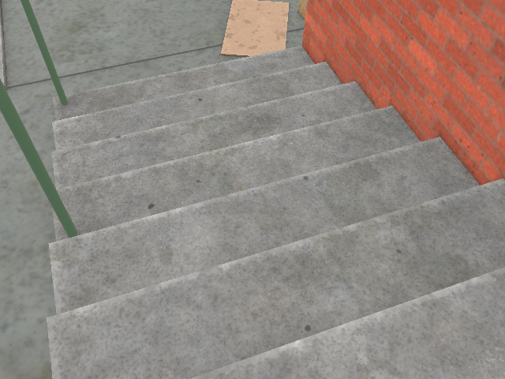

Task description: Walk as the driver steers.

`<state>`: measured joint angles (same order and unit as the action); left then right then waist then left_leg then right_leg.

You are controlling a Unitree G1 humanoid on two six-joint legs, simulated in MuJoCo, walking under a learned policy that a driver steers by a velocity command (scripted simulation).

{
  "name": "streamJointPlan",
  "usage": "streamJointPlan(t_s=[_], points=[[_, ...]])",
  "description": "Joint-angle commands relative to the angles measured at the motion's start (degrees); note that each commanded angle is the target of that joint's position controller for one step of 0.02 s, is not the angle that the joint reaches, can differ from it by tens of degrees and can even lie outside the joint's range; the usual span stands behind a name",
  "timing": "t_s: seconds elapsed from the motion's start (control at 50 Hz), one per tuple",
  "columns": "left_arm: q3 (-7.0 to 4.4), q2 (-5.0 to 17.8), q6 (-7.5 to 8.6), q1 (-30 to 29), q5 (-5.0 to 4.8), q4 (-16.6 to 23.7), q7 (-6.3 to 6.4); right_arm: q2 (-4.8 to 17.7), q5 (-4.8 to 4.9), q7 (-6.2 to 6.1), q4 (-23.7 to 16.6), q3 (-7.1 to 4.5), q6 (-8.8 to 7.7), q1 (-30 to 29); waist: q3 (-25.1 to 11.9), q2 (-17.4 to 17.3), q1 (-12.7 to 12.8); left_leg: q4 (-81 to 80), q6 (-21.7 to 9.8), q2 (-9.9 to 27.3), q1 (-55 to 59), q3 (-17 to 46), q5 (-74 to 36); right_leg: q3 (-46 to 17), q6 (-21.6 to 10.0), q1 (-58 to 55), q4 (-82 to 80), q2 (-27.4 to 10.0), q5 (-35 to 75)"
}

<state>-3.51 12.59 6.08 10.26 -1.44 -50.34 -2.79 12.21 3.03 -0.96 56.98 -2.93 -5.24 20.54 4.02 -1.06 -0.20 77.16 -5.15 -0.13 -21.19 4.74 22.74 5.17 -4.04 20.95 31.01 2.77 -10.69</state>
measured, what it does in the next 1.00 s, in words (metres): goes down: left foot 0.13 m lower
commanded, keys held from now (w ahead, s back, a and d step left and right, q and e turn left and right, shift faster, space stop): w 0.96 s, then w+q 0.04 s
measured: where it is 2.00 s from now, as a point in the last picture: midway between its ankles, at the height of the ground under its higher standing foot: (222, 230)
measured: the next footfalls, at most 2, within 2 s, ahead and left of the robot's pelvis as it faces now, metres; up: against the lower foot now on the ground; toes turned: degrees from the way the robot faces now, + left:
left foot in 0.42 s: +0.38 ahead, +0.18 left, -0.13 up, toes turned +2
right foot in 1.06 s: +0.76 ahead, -0.13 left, -0.26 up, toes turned +2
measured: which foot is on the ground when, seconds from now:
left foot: up 0.00-0.40, down 0.42-1.00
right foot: down 0.00-0.42, up 0.44-1.00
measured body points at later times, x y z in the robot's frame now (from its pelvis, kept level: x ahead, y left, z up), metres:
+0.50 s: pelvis +0.28 +0.09 -0.13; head +0.29 +0.11 +0.32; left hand +0.25 +0.35 -0.28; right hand +0.42 -0.15 -0.24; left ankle +0.34 +0.18 -0.86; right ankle +0.13 -0.09 -0.64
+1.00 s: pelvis +0.54 +0.03 -0.18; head +0.56 +0.04 +0.27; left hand +0.79 +0.24 -0.25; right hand +0.43 -0.21 -0.31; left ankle +0.34 +0.18 -0.85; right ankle +0.74 -0.12 -0.88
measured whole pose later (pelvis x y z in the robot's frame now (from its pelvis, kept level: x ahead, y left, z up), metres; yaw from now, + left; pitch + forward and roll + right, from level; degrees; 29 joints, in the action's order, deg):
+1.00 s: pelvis +0.54 +0.03 -0.18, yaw +1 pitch +2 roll +3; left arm -3.1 13.6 4.1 1.1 -0.5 -40.8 -4.5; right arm 11.0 2.3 -2.6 55.9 -2.8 -3.6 32.0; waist -1.3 3.9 -7.6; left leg 40.3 2.2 0.7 -1.8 -0.8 40.7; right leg -4.3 -2.9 35.0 28.4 -4.6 22.7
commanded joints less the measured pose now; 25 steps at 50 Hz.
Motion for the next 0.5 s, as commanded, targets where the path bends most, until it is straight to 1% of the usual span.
streamJointPlan(t_s=[0.02,0.04,0.06,0.08,0.1,0.12,0.14,0.16,0.18,0.2,0.22,0.24,0.26,0.28,0.3,0.32,0.34,0.36,0.38,0.4,0.42,0.44,0.46,0.48,0.5], points=[[-0.06,2.4,0.95,2.2,0.45,1.9,-1.11,3.2,-0.28,-0.1,-3.9,-1.39,1.52,3.5,-5.1,1.7,-2.0,-4.8,-0.3,7.2,-7.4,3.2,-3.9,-18.4,-12.1,-8.7,-19.0,-16.2,10.1],[-0.1,3.3,1.04,1.8,0.19,1.8,-0.78,2.7,-0.6,-0.05,-4.9,-1.36,2.03,2.2,-3.6,2.1,-2.6,-9.2,0.2,7.3,-7.9,2.6,-4.2,-17.0,-11.9,-7.5,-20.3,-15.7,11.3],[-0.35,5.4,1.48,2.6,0.37,0.6,-0.45,1.5,-1.56,-0.08,-5.4,-0.89,2.48,1.1,-2.2,1.4,-2.7,-13.9,1.3,8.0,-8.1,1.5,-6.4,-15.1,-12.3,-5.8,-21.1,-15.7,15.6],[-0.88,7.2,1.68,4.5,0.73,0.0,-0.06,1.3,-2.51,0.13,-6.0,-0.72,2.62,-0.8,-2.2,0.4,-2.1,-15.9,2.3,7.6,-8.4,-0.2,-10.7,-13.5,-13.0,-5.7,-20.7,-15.1,17.6],[-1.51,9.1,1.6,6.5,0.98,-0.7,0.54,2.3,-3.22,0.62,-6.5,-1.15,2.33,-1.9,-3.2,0.4,-1.7,-16.2,2.5,8.6,-11.5,0.6,-15.6,-13.9,-13.4,-8.6,-18.8,-15.8,18.2],[-1.2,7.9,1.79,9.1,0.26,-1.7,1.74,4.5,-2.26,0.97,-8.8,-1.94,1.66,-7.7,-1.8,1.6,-0.3,-22.1,1.9,9.8,-19.7,3.6,-21.0,-13.9,-10.9,-14.2,-17.9,-15.0,11.2],[-1.45,8.4,1.46,11.9,0.13,-2.6,2.77,5.5,-2.35,1.14,-9.6,-2.15,1.22,-10.6,-0.3,2.1,1.2,-28.2,2.1,10.0,-22.2,2.8,-27.6,-12.6,-10.6,-14.7,-17.9,-14.1,6.2],[-1.42,8.3,1.03,12.8,-0.41,-3.0,3.58,5.1,-3.06,1.37,-10.4,-2.01,0.82,-13.1,0.0,3.9,1.7,-33.9,2.3,9.7,-21.7,2.3,-33.6,-12.1,-9.7,-14.5,-16.5,-13.1,3.5],[-0.73,6.8,0.71,13.5,0.12,-2.8,4.02,4.9,-3.25,1.88,-10.6,-1.98,0.62,-13.0,-1.2,3.5,2.0,-37.9,2.2,8.8,-18.5,1.3,-38.4,-10.6,-9.1,-13.0,-13.2,-11.8,1.5],[-0.45,6.5,0.44,12.9,0.3,-2.8,4.15,4.5,-3.62,2.51,-10.7,-1.81,0.49,-14.1,-1.9,3.9,2.0,-40.8,1.9,7.4,-13.7,0.1,-43.9,-8.7,-7.9,-8.4,-10.0,-10.4,0.2],[-0.59,7.1,0.6,12.0,0.28,-2.0,4.07,3.9,-4.0,3.66,-11.7,-1.46,0.45,-14.9,-1.7,4.4,2.1,-42.3,1.2,6.3,-8.4,-0.7,-48.7,-7.9,-7.3,-2.4,-8.6,-10.3,-2.2],[-0.73,7.7,0.54,11.9,0.17,-1.8,4.04,4.0,-3.86,4.36,-12.1,-1.47,0.79,-15.9,-1.8,4.3,2.5,-42.4,0.8,5.4,-4.8,-1.6,-50.4,-7.3,-6.8,1.3,-6.9,-10.4,-4.6],[-0.73,7.4,0.33,12.6,-0.12,-1.8,3.92,3.6,-3.46,4.92,-12.9,-1.16,0.95,-17.3,-1.7,4.4,2.7,-42.7,0.5,5.2,-3.0,-1.5,-50.6,-7.6,-6.4,3.0,-4.6,-10.5,-6.1],[-0.48,6.3,0.06,13.1,-0.75,-1.1,3.45,2.5,-2.76,5.33,-13.8,-0.69,1.35,-19.2,-1.3,4.6,3.3,-43.9,0.2,5.4,-5.3,-1.4,-46.5,-8.8,-6.2,0.6,-1.7,-11.2,-8.1],[-0.53,6.0,-0.4,13.8,-1.0,-0.9,3.5,3.1,-2.58,5.45,-14.5,-0.47,1.59,-21.2,0.3,4.5,4.4,-46.0,0.2,5.8,-7.4,-1.5,-44.8,-9.4,-5.9,-1.5,2.3,-11.7,-9.2],[-0.44,5.4,-0.84,15.5,-0.67,-0.5,3.76,3.0,-2.36,6.2,-15.1,-0.27,1.73,-22.8,0.3,3.2,5.4,-48.2,0.5,5.7,-9.4,-1.9,-42.9,-10.9,-5.9,-4.8,5.5,-12.7,-9.4],[-0.7,6.1,-1.72,16.9,0.37,-0.8,4.47,2.6,-2.12,6.83,-14.9,-0.05,1.98,-22.9,0.5,3.4,6.2,-50.9,0.8,6.8,-11.1,-1.1,-41.8,-12.2,-5.6,-8.5,9.2,-13.5,-9.0],[-1.24,7.5,-2.31,18.6,-0.13,-1.2,4.91,3.3,-2.16,6.42,-14.4,0.02,1.89,-22.1,0.5,3.2,6.5,-52.9,0.8,7.3,-11.2,-1.5,-41.4,-13.5,-4.7,-11.0,12.7,-14.4,-6.2],[-1.83,8.7,-2.78,17.6,0.02,-1.0,4.96,4.0,-1.85,6.32,-11.9,-0.77,2.06,-16.2,-2.1,3.2,3.2,-49.5,1.1,5.8,-2.1,-4.4,-41.0,-13.8,-4.3,-6.4,17.4,-15.3,-1.5],[-1.33,7.4,-2.84,15.8,0.03,-0.9,4.55,5.3,-2.12,5.91,-7.6,-1.89,1.79,-4.0,-5.3,1.5,-2.9,-51.9,-0.2,4.6,10.8,-6.2,-42.3,-10.5,-2.9,-1.8,28.4,-12.5,2.9],[-1.09,6.3,-2.29,15.9,-1.03,-1.6,3.95,7.2,-3.51,5.27,-4.8,-2.83,1.43,6.2,-8.0,-3.1,-8.8,-57.0,-2.0,5.3,21.2,-5.8,-42.7,-7.0,-0.3,2.2,47.1,-6.4,-0.4],[-0.75,1.7,-1.27,22.3,-0.9,-3.1,3.09,9.8,-5.97,5.65,-3.0,-2.24,0.88,10.4,-12.6,-17.3,-7.3,-37.7,-5.5,12.9,40.3,0.7,-65.9,-8.8,2.3,25.0,77.0,0.3,-37.6],[0.12,2.3,-0.28,26.8,-2.08,-1.9,2.34,10.3,-3.53,5.53,-3.7,-2.34,0.99,12.7,-17.6,-22.0,-6.1,-37.0,-9.3,19.2,42.6,13.0,-61.9,-15.4,1.7,34.0,83.9,-0.3,-32.9],[-0.54,5.2,0.24,25.7,-2.63,-1.1,2.36,9.4,-2.82,5.87,-4.6,-2.2,1.51,11.4,-18.6,-14.4,-5.5,-43.1,-11.9,21.7,37.7,18.5,-44.3,-17.2,1.3,36.2,82.5,-1.3,-25.4],[0.07,3.9,0.18,18.2,-3.9,4.1,3.25,15.2,-2.54,5.67,-1.9,-3.93,1.59,9.9,-17.2,-13.0,-3.8,-54.8,-16.0,26.7,34.9,31.6,-7.6,-10.8,1.5,44.1,80.9,-4.3,-18.4]])
Over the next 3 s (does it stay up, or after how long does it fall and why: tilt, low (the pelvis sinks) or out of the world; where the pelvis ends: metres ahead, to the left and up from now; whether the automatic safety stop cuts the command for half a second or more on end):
stays up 1.46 0.44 -0.52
